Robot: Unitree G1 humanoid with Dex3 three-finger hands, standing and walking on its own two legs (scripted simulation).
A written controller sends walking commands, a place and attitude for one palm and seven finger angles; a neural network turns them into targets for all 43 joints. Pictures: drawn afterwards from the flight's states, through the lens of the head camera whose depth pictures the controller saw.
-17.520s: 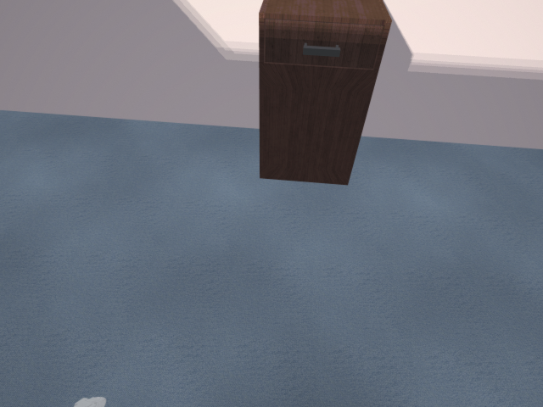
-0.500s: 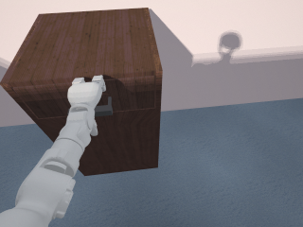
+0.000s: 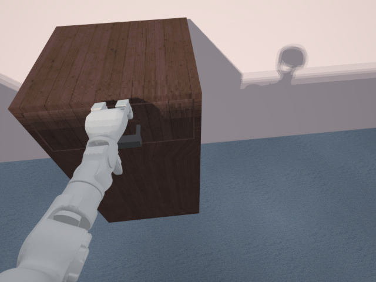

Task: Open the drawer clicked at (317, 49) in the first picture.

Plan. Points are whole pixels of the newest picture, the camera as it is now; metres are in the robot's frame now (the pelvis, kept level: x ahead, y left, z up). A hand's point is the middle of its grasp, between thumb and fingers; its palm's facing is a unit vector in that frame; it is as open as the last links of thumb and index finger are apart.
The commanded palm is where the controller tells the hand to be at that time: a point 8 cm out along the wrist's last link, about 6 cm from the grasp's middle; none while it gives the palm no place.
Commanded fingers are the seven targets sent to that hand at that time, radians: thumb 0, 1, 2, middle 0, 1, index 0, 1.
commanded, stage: lower the fingers behind the handle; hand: left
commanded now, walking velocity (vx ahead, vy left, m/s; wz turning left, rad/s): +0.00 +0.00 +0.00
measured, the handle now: (116, 136) +0.50 +0.20 -0.01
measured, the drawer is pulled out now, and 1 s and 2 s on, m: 0.00 0.00 0.00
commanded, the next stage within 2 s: close the thumb around the handle in 1.62 s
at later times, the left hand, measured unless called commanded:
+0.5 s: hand (115, 144) +0.45 +0.18 +0.01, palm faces -0.01 -0.03 -1.00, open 13.9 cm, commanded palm +0.43 +0.19 +0.07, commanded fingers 0.00 -0.50 0.30 -0.30 -1.20 -0.30 -1.20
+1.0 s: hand (117, 153) +0.45 +0.19 -0.02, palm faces -0.03 -0.04 -1.00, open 13.9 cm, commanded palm +0.43 +0.18 +0.04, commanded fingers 0.00 -0.50 0.30 -0.30 -1.20 -0.30 -1.20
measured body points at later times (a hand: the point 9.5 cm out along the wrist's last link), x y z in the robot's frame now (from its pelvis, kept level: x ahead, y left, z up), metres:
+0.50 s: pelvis -0.01 +0.01 -0.01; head +0.06 +0.00 +0.43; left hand +0.45 +0.18 +0.07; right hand +0.03 -0.26 -0.15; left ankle +0.01 +0.11 -0.71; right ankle -0.05 -0.10 -0.71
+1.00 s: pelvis -0.01 +0.02 -0.02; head +0.07 +0.02 +0.42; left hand +0.44 +0.19 +0.03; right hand +0.02 -0.25 -0.16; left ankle +0.01 +0.11 -0.71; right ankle -0.05 -0.10 -0.71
